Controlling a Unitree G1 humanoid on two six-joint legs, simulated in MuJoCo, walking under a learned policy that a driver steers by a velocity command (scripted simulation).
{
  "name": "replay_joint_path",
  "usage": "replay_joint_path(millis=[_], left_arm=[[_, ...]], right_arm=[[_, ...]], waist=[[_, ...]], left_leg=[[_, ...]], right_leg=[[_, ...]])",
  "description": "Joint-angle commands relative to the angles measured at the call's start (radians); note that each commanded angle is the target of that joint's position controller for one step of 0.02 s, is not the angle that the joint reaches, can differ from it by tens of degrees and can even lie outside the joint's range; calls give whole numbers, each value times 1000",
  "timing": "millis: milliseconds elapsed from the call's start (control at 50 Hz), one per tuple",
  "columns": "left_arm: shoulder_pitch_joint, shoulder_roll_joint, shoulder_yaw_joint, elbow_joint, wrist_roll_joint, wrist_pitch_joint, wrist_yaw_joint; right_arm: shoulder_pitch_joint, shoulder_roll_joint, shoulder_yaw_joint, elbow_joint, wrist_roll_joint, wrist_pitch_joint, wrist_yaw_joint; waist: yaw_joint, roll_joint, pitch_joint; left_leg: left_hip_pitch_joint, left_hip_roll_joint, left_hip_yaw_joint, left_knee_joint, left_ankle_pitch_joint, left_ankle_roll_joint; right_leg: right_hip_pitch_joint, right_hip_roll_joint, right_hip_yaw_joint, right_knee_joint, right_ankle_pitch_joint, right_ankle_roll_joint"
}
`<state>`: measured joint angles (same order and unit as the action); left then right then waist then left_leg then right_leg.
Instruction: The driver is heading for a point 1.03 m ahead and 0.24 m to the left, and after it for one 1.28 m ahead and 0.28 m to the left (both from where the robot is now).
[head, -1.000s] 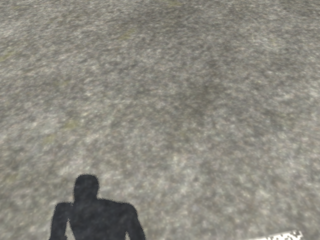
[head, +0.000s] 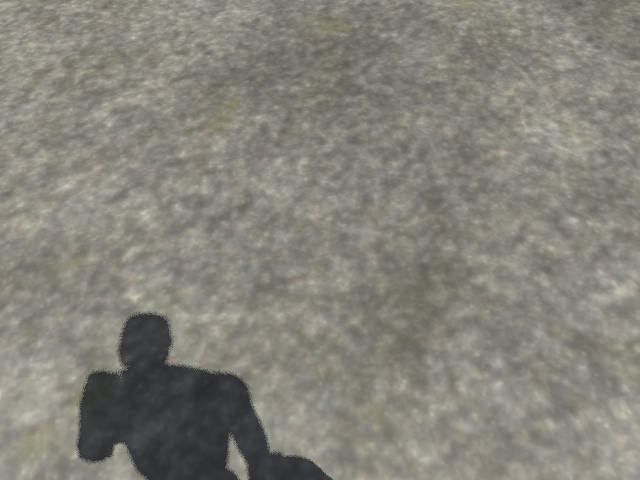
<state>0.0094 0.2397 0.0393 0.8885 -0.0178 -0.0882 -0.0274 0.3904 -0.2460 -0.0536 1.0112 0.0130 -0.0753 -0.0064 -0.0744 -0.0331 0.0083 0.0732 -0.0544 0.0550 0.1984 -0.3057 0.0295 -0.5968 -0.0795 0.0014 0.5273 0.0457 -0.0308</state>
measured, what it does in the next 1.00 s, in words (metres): walks ahead, turning left: right foot, then left foot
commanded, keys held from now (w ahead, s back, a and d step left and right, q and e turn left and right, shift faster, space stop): w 0.16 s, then w+q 0.02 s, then q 0.38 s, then w+q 0.44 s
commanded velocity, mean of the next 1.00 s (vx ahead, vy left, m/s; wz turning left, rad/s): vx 0.33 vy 0.00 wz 0.36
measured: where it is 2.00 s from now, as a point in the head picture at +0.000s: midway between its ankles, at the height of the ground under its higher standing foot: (270, 405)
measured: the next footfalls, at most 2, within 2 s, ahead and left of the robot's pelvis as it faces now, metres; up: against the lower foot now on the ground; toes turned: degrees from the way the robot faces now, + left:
right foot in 0.06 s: +0.22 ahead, -0.13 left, +0.00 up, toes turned -2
left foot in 0.54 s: +0.42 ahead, +0.09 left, +0.00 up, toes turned +11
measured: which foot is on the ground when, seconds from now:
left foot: down 0.00-0.06, up 0.08-0.52, down 0.54-1.00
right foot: up 0.00-0.04, down 0.06-0.54, up 0.56-1.00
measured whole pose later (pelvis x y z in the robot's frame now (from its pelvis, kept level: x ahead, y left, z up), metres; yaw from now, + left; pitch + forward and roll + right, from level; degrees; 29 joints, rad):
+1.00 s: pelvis +0.42 -0.02 +0.00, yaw +25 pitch +3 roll +0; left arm 0.09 0.30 0.06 0.85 -0.02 -0.11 0.00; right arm 0.28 -0.28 -0.09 0.73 0.02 -0.01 -0.02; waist -0.04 0.00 -0.04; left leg -0.29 -0.11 -0.21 0.48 -0.23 0.05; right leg -0.37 0.01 0.06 0.47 -0.20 0.01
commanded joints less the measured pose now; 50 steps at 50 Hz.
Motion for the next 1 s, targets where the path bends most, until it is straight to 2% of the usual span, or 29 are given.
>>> replay_joint_path(millis=[20,40,60,80,100,120,140,160,200,240,280,340,380,460,500,520,540,560,580,600,620,640,660,700,720,800,920,980,1000], left_arm=[[-50,115,27,-75,-5,-24,-13],[57,146,45,-46,-3,-26,-11],[240,200,71,10,0,-25,-3],[409,296,96,42,21,-22,5],[453,284,89,61,12,-15,0],[405,203,64,55,3,-17,1],[306,169,52,31,2,-18,5],[230,140,42,15,12,-20,4],[162,89,27,11,33,-26,0],[168,97,28,31,40,-33,2],[170,124,34,43,48,-35,17],[141,145,35,34,42,-20,45],[172,165,38,42,35,-8,61],[184,185,49,50,10,30,78],[159,197,57,35,0,51,87],[142,198,60,23,-5,62,92],[165,186,57,17,-1,70,93],[189,160,45,-11,31,66,85],[281,75,18,-33,58,55,64],[234,126,27,-31,29,41,42],[164,148,35,-53,-5,33,33],[128,154,40,-53,-5,32,37],[101,173,49,-57,12,34,45],[98,166,54,-62,27,33,49],[102,150,52,-59,29,27,50],[54,119,42,-74,24,12,50],[11,139,43,-108,2,-19,35],[106,152,54,-87,-5,-37,32],[188,175,65,-65,-2,-40,36]], right_arm=[[16,-177,-41,-25,3,11,-8],[-7,-177,-40,-32,3,17,-8],[-12,-149,-28,-43,-4,20,-7],[64,-72,-2,-68,-17,8,0],[112,-2,22,-56,-13,-17,7],[14,-114,-7,-71,20,-38,11],[-71,-147,-15,-100,36,-51,10],[-114,-146,-18,-105,26,-53,3],[-84,-109,-26,-91,17,-26,-3],[-37,-65,-24,-76,17,2,-9],[-66,-62,-26,-97,9,16,-14],[-161,-51,-21,-142,-4,16,-3],[-235,-44,-15,-176,-7,17,11],[-277,-76,-26,-231,-10,30,37],[-249,-101,-37,-246,-12,31,50],[-191,-117,-48,-237,-10,28,54],[-106,-163,-70,-220,-13,22,49],[-47,-263,-97,-229,-21,25,27],[-72,-313,-98,-252,-29,32,19],[-47,-235,-81,-266,-17,34,24],[-99,-198,-73,-280,-4,30,22],[-152,-173,-66,-288,13,32,16],[-198,-159,-60,-301,11,34,10],[-222,-158,-60,-321,-14,31,-3],[-212,-166,-64,-323,-16,27,-9],[-170,-197,-77,-327,-1,26,-23],[-140,-202,-78,-334,5,45,-19],[-168,-167,-65,-349,6,55,-18],[-183,-128,-52,-359,3,54,-17]], waist=[[55,116,41],[118,125,-27],[192,110,-145],[195,-51,-315],[178,-224,-417],[194,-151,-310],[172,-110,-178],[142,-37,-108],[77,-43,-43],[45,-38,-24],[32,-38,-6],[46,-43,-7],[80,-35,-21],[86,-36,-26],[62,-44,-34],[31,-32,-57],[-3,23,-106],[-8,197,-189],[85,337,-316],[23,206,-396],[25,151,-277],[44,68,-175],[62,76,-104],[86,132,-76],[84,135,-81],[57,147,-94],[33,176,-79],[98,170,-73],[138,141,-82]], left_leg=[[33,320,-123,70,568,136],[20,290,-94,198,743,118],[-82,234,-53,411,755,87],[-440,126,-3,791,435,23],[-698,-16,-100,1028,-265,-8],[-812,43,-185,1129,-261,17],[-852,100,-149,1118,-162,33],[-811,147,-126,1067,-67,33],[-684,194,-134,988,17,24],[-625,181,-132,950,16,3],[-647,162,-137,864,88,-18],[-601,142,-81,615,283,-26],[-583,129,-50,515,365,-28],[-621,120,-42,435,274,-1],[-589,94,-17,407,180,29],[-516,62,7,349,190,49],[-374,32,-4,257,339,82],[-156,202,-258,259,803,162],[119,414,-637,270,914,380],[120,392,-682,185,484,375],[30,347,-616,122,133,322],[-92,304,-567,65,-137,263],[-216,283,-543,22,-219,235],[-335,224,-491,-18,-188,219],[-346,207,-459,-17,-137,218],[-345,186,-431,2,-95,214],[-353,186,-499,44,-161,195],[-427,143,-518,127,-230,157],[-521,103,-485,223,-258,121]], right_leg=[[36,30,-20,-39,-110,-39],[192,66,-53,-56,-115,-62],[458,54,-36,-33,-94,-99],[873,-198,314,-12,-141,-226],[1043,-326,699,-171,-307,-315],[973,-286,643,-214,-387,-263],[824,-258,496,-237,-326,-224],[674,-223,393,-270,-236,-206],[483,-173,240,-333,-73,-180],[404,-159,114,-338,222,-185],[380,-148,16,-337,395,-182],[367,-100,-108,-335,405,-148],[416,-113,-126,-323,397,-149],[564,-178,-119,-227,387,-136],[590,-191,-120,-122,446,-113],[585,-171,-135,-18,478,-90],[548,-107,-161,154,416,-44],[350,-17,-184,445,62,27],[25,170,-80,745,-765,73],[-50,130,97,816,-722,44],[-127,91,95,788,-619,22],[-138,44,84,701,-529,15],[-104,20,79,605,-475,15],[4,25,66,488,-393,22],[27,33,58,427,-369,30],[70,61,57,215,-277,69],[166,93,61,39,-253,69],[359,88,48,-93,-226,38],[493,30,81,-132,-249,16]])
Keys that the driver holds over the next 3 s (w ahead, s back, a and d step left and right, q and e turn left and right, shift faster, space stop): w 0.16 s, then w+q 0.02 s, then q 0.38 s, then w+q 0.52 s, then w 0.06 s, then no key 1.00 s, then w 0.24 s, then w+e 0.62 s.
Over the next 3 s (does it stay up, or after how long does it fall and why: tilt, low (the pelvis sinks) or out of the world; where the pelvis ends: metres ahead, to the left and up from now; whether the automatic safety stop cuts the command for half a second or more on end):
stays up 0.96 0.25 -0.01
